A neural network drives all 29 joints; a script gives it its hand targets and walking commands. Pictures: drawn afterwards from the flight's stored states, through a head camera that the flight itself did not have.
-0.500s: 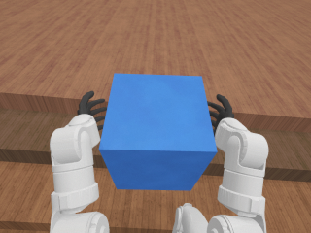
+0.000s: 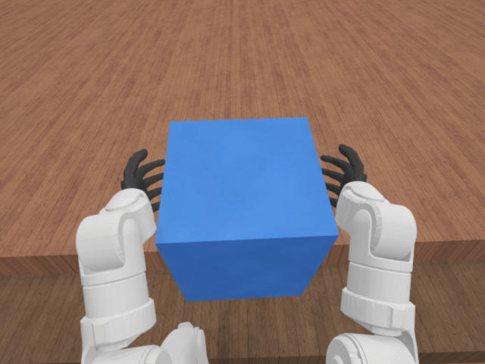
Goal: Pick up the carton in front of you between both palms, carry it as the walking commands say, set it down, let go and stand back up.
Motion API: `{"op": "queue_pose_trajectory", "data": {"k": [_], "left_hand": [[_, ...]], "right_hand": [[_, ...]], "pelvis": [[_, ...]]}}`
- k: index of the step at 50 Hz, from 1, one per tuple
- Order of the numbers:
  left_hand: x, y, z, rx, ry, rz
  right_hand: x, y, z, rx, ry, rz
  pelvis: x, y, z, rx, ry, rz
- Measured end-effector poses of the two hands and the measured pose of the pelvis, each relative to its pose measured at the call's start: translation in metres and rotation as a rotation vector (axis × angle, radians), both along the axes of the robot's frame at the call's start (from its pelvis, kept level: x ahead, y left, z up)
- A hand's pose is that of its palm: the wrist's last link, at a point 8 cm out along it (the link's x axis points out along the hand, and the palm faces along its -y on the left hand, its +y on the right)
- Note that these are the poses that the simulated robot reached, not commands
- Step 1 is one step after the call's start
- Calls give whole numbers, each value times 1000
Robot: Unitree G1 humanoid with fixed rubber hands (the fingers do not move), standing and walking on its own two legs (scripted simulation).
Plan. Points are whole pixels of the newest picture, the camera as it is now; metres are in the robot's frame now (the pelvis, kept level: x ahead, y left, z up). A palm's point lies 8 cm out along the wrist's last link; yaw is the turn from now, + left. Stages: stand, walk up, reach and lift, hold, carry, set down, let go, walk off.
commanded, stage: carry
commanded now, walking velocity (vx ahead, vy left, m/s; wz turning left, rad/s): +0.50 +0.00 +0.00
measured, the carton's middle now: (242, 216) +0.36 -0.01 +0.09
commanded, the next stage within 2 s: none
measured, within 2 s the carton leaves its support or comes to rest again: neither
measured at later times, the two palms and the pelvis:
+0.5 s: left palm (146, 39) +0.65 +0.16 +0.29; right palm (306, 20) +0.66 -0.15 +0.30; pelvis +0.31 -0.02 +0.13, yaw +2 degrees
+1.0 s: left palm out of the picture +0.97 +0.13 +0.43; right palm out of the picture +0.97 -0.18 +0.41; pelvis +0.63 -0.01 +0.25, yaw +0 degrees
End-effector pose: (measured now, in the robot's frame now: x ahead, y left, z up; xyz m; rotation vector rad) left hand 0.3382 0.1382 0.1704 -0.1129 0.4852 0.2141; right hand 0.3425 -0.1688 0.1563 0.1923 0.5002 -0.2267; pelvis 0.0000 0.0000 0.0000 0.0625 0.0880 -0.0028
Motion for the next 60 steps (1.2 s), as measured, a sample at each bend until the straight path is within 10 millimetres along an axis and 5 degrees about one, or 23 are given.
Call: {"op": "queue_pose_trajectory", "data": {"k": [4,7,12,19,25,29,32,36,45,54,60], "left_hand": [[71,2,-2,9,65,-38],[103,4,5,-30,101,-36],[146,10,50,-67,57,-17],[229,23,106,-59,-20,25],[311,20,116,-72,46,62],[348,17,119,-63,110,128],[368,14,131,-40,145,153],[413,5,165,-51,112,132],[542,-14,248,17,-22,32],[703,-6,246,13,65,-35],[765,3,262,-65,118,-24]], "right_hand": [[41,4,11,6,55,-39],[62,4,25,-31,91,-77],[116,11,73,-11,37,-61],[214,22,138,-74,-40,4],[315,20,143,-58,20,61],[384,18,134,-64,91,110],[412,17,138,-13,130,114],[444,7,168,12,105,83],[553,-14,244,4,-27,23],[675,-7,259,-1,58,-46],[732,4,283,-7,106,-68]], "pelvis": [[52,20,21,10,-17,5],[77,21,46,15,-30,9],[130,23,86,-24,-39,5],[221,3,114,-73,-33,27],[314,-22,129,-122,-7,40],[362,-42,150,-109,-24,43],[389,-44,177,-110,-37,38],[431,-47,210,-84,-42,44],[552,-27,246,-24,-36,13],[690,9,266,-5,-36,-11],[750,16,312,-23,-43,-4]]}}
